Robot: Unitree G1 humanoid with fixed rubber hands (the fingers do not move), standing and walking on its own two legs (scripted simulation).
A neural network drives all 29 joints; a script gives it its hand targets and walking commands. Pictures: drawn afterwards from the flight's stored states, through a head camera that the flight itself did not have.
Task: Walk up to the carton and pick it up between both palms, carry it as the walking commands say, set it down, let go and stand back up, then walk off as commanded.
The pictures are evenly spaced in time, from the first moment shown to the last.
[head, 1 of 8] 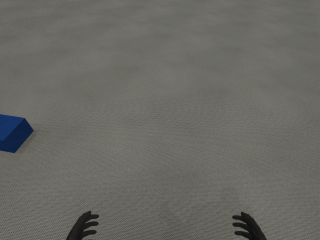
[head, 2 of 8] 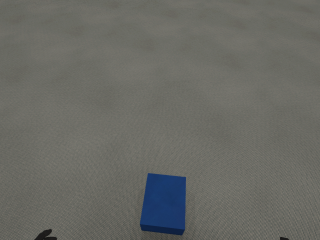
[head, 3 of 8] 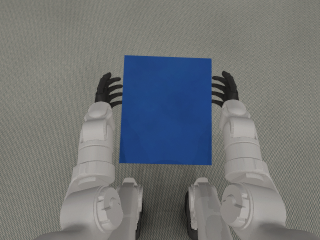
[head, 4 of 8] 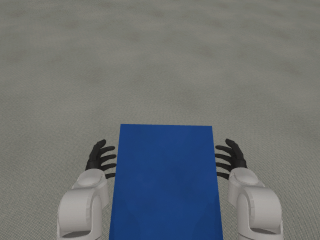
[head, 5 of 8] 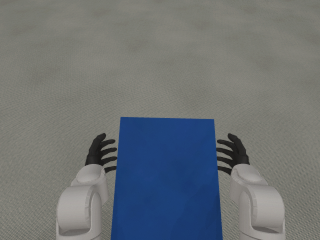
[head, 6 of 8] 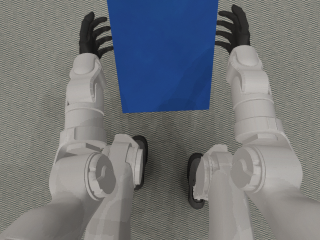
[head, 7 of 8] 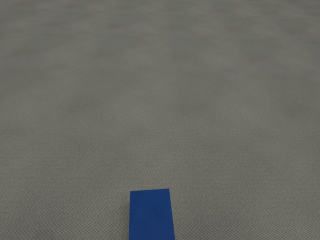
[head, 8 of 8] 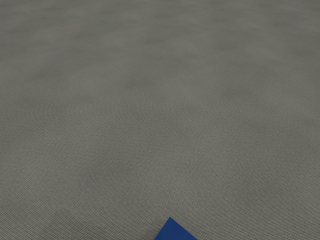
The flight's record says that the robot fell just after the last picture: no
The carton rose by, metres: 0.71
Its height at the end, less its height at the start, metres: +0.00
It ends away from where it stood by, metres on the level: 3.12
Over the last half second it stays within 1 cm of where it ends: yes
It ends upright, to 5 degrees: yes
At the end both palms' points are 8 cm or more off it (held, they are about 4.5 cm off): yes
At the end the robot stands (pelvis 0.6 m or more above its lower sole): yes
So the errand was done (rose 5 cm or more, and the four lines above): yes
